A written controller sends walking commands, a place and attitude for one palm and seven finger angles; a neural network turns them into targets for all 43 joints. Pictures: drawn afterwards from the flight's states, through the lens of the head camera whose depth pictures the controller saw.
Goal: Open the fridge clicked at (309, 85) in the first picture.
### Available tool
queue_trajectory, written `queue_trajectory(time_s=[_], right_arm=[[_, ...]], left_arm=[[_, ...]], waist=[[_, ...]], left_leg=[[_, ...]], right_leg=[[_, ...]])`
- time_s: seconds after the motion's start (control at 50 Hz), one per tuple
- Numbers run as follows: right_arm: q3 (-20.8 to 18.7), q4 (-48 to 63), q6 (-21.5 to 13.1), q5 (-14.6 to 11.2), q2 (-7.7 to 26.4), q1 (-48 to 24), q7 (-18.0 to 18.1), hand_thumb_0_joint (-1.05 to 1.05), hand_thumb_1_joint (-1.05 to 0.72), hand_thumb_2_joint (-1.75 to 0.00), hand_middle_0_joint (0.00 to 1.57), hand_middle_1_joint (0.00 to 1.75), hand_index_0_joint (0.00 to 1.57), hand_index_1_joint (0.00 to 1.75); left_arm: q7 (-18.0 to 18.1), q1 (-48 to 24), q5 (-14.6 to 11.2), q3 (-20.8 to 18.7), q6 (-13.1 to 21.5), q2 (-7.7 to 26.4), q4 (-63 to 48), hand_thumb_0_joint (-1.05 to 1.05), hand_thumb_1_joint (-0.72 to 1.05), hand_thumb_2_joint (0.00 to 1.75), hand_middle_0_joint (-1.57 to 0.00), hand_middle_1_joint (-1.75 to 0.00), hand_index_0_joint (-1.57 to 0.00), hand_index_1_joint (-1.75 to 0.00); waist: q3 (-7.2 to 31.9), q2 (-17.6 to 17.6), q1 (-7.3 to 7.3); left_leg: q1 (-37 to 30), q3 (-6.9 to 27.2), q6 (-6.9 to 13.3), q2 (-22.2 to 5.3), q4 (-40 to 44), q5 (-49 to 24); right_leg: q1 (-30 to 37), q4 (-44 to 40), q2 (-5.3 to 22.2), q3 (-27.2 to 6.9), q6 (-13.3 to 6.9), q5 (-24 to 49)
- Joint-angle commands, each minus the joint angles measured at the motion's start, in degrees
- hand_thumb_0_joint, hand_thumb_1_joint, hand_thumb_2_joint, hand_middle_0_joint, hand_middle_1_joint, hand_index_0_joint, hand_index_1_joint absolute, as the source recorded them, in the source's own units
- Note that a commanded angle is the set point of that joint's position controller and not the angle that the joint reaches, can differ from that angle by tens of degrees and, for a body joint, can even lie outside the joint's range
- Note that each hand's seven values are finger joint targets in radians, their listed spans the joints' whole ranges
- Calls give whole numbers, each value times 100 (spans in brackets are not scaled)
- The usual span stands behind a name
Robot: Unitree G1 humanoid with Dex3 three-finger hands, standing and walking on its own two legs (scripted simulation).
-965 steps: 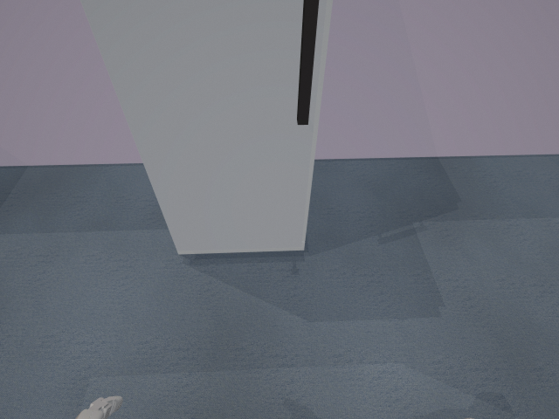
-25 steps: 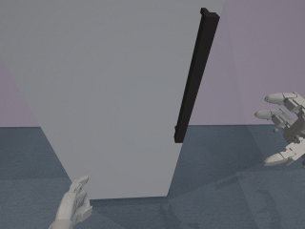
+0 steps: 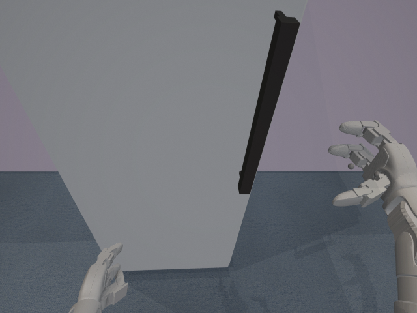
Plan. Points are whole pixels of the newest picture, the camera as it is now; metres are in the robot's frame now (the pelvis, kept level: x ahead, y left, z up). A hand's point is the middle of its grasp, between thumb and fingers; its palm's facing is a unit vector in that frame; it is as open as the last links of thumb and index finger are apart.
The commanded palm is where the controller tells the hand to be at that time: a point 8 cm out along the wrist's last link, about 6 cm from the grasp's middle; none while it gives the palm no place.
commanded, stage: move the hooked fingers beside the handle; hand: right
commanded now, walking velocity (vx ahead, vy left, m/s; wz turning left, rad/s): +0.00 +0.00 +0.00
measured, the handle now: (257, 121) +0.45 -0.07 +0.17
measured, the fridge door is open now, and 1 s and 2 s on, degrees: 0 0 0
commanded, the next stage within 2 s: none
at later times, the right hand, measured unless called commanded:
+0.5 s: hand (311, 149) +0.36 -0.16 +0.18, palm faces -0.06 +1.00 -0.02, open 14.0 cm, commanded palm +0.34 -0.21 +0.19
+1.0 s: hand (302, 141) +0.39 -0.15 +0.17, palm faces -0.01 +1.00 -0.01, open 14.0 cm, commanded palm +0.36 -0.20 +0.18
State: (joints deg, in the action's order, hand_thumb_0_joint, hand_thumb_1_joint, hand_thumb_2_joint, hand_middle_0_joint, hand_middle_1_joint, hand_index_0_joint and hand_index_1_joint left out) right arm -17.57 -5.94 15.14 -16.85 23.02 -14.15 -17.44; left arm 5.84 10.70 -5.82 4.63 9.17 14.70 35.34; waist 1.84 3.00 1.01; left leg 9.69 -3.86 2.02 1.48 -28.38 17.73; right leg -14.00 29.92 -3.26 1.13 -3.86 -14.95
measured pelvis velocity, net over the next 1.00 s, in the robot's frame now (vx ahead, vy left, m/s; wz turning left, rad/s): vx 0.01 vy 0.02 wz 0.04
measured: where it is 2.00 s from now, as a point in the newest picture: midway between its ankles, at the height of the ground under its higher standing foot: outside the picture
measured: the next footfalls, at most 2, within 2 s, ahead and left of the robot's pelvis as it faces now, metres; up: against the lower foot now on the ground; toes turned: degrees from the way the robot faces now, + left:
none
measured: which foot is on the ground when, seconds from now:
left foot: down 0.00-1.00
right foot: down 0.00-1.00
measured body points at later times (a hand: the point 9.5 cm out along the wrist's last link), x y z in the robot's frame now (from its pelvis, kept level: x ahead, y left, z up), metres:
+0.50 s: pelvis +0.00 +0.00 +0.00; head -0.01 +0.02 +0.45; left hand +0.17 +0.24 -0.09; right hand +0.36 -0.21 +0.18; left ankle -0.03 +0.09 -0.74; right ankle +0.01 -0.07 -0.74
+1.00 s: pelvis +0.01 +0.02 +0.00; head -0.01 +0.03 +0.45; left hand +0.16 +0.26 -0.09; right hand +0.38 -0.20 +0.17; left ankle -0.03 +0.09 -0.74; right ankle +0.01 -0.07 -0.74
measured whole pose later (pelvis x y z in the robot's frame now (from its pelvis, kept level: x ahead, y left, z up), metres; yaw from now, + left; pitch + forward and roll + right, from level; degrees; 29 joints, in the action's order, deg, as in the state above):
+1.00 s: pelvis +0.01 +0.02 +0.00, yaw +2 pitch +0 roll +0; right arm -13.6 -17.6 13.2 -13.6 18.4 -22.9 -8.6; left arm 4.0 12.8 -5.4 3.4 1.9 14.7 35.8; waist 3.0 2.3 -1.4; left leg 9.4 -2.1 3.2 2.7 -26.8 17.4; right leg -12.5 27.3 -2.0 2.6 -2.7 -14.8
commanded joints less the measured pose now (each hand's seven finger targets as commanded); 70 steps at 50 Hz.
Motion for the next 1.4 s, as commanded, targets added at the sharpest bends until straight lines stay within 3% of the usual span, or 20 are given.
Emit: queue_trajectory(time_s=[0.0, 0.1, 0.2, 0.4, 0.48, 0.56, 0.6, 0.68, 0.76, 0.86, 0.88, 0.96, 0.98, 1.06, 1.1, 1.18, 1.24, 1.28, 1.3, 1.38], right_arm=[[-115, 1405, -437, -117, 948, -2180, 53, 0, 50, -30, 30, 120, 30, 120], [-336, 1364, -615, -14, 1195, -2531, 390, 0, 50, -30, 30, 120, 30, 120], [10, 825, -466, 104, 824, -2582, 563, 0, 50, -30, 30, 120, 30, 120], [43, 1116, -650, 113, 781, -2918, 661, 0, 50, -30, 30, 120, 30, 120], [0, 713, -658, 156, 795, -2842, 781, 0, 50, -30, 30, 120, 30, 120], [434, 380, -488, 223, 351, -3128, 842, 0, 50, -30, 30, 120, 30, 120], [533, 213, -449, 240, 292, -3336, 879, 0, 50, -30, 30, 120, 30, 120], [273, 393, -637, 249, 595, -3610, 966, 0, 50, -30, 30, 120, 30, 120], [255, 607, -907, 265, 539, -3775, 1014, 0, 50, -30, 30, 120, 30, 120], [-36, -168, -636, 286, 689, -2833, 992, 0, 50, -30, 30, 120, 30, 120], [-166, -361, -558, 284, 834, -2566, 964, 0, 50, -30, 30, 120, 30, 120], [106, 221, -514, 254, 629, -2785, 795, 0, 50, -30, 30, 120, 30, 120], [239, 433, -602, 226, 519, -2946, 771, 0, 50, -30, 30, 120, 30, 120], [448, 1380, -1037, 153, 431, -3723, 729, 0, 50, -30, 30, 120, 30, 120], [344, 1280, -1087, 147, 550, -3678, 752, 0, 50, -30, 30, 120, 30, 120], [294, 80, -701, 154, 458, -3010, 791, 0, 50, -30, 30, 120, 30, 120], [261, -689, -271, 189, 473, -2857, 856, 0, 50, -30, 30, 120, 30, 120], [82, -734, -243, 227, 723, -2914, 894, 0, 50, -30, 30, 120, 30, 120], [160, -371, -339, 250, 713, -3176, 881, 0, 50, -30, 30, 120, 30, 120], [28, 741, -1083, 209, 964, -4024, 895, 0, 50, -30, 30, 120, 30, 120]], left_arm=[[35, -796, 12, -279, 306, 650, -975, 0, 90, 90, -20, -30, -20, -30], [25, -780, 57, -277, 253, 649, -880, 0, 90, 90, -20, -30, -20, -30], [-9, -741, 34, -283, 113, 656, -820, 0, 90, 90, -20, -30, -20, -30], [-70, -663, 73, -327, 38, 640, -870, 0, 90, 90, -20, -30, -20, -30], [-74, -565, 76, -350, -27, 673, -752, 0, 90, 90, -20, -30, -20, -30], [-81, -543, 43, -343, -132, 661, -732, 0, 90, 90, -20, -30, -20, -30], [-73, -512, 43, -357, -186, 694, -706, 0, 90, 90, -20, -30, -20, -30], [-76, -469, 79, -384, -220, 703, -706, 0, 90, 90, -20, -30, -20, -30], [-123, -483, 98, -375, -209, 627, -752, 0, 90, 90, -20, -30, -20, -30], [-150, -446, 71, -391, -347, 686, -770, 0, 90, 90, -20, -30, -20, -30], [-146, -419, 69, -420, -404, 743, -774, 0, 90, 90, -20, -30, -20, -30], [-144, -553, 18, -393, -455, 684, -977, 0, 90, 90, -20, -30, -20, -30], [-134, -560, 30, -422, -429, 695, -986, 0, 90, 90, -20, -30, -20, -30], [-98, -606, 51, -374, -235, 609, -954, 0, 90, 90, -20, -30, -20, -30], [-65, -570, 65, -392, -195, 636, -852, 0, 90, 90, -20, -30, -20, -30], [-60, -478, 31, -407, -265, 708, -657, 0, 90, 90, -20, -30, -20, -30], [-63, -471, -1, -376, -409, 731, -676, 0, 90, 90, -20, -30, -20, -30], [-79, -443, 13, -412, -473, 774, -709, 0, 90, 90, -20, -30, -20, -30], [-89, -521, 15, -387, -481, 739, -827, 0, 90, 90, -20, -30, -20, -30], [-96, -607, 67, -347, -358, 630, -959, 0, 90, 90, -20, -30, -20, -30]], waist=[[1220, -57, -40], [1333, -148, 5], [1034, -137, -62], [1626, -126, -49], [1417, -326, -56], [1122, -85, -176], [1071, -326, -229], [1597, -399, -168], [1935, -164, -130], [1383, -470, -25], [1304, -778, 18], [1285, -225, -61], [1319, -438, -134], [1763, 151, -247], [1773, -54, -255], [1143, -549, -201], [646, -585, -176], [836, -714, -137], [1112, -496, -128], [1834, -155, -141]], left_leg=[[511, 188, -28, -218, 404, -1355], [359, 219, -19, -221, 415, -1302], [453, 228, -25, -222, 491, -1156], [175, 262, -11, -225, 381, -1862], [190, 273, -30, -211, 430, -1821], [427, 257, -29, -216, 451, -1659], [429, 279, -44, -219, 502, -1604], [129, 336, -34, -231, 447, -1989], [-72, 340, -35, -232, 327, -2393], [-145, 369, -88, -260, 413, -2540], [-245, 384, -122, -282, 434, -2612], [-112, 403, -107, -287, 422, -2591], [-86, 413, -130, -294, 438, -2617], [57, 400, -59, -227, 394, -2405], [40, 414, -84, -222, 430, -2360], [266, 409, -133, -229, 560, -1969], [480, 408, -136, -250, 672, -1380], [343, 463, -148, -282, 667, -1466], [178, 455, -118, -295, 601, -1544], [-144, 483, -63, -261, 464, -1939]], right_leg=[[1200, -362, 398, -626, 151, 1204], [1181, -431, 400, -597, 165, 1212], [1051, -513, 418, -530, 176, 1021], [1338, -354, 417, -477, 165, 1738], [1175, -372, 429, -425, 148, 1638], [1120, -415, 401, -423, 167, 1442], [1030, -413, 399, -425, 121, 1325], [1232, -331, 388, -404, 98, 1702], [1417, -294, 367, -340, 118, 2063], [904, -367, 343, -229, 96, 1767], [752, -372, 355, -200, 73, 1716], [854, -355, 307, -176, 67, 1662], [943, -298, 346, -172, 42, 1695], [1513, -254, 349, -297, 50, 1883], [1487, -261, 366, -301, 35, 1836], [1034, -338, 356, -285, 53, 1317], [599, -443, 317, -307, 77, 801], [590, -405, 338, -289, 59, 879], [645, -432, 311, -283, 62, 970], [1119, -344, 347, -291, 37, 1426]])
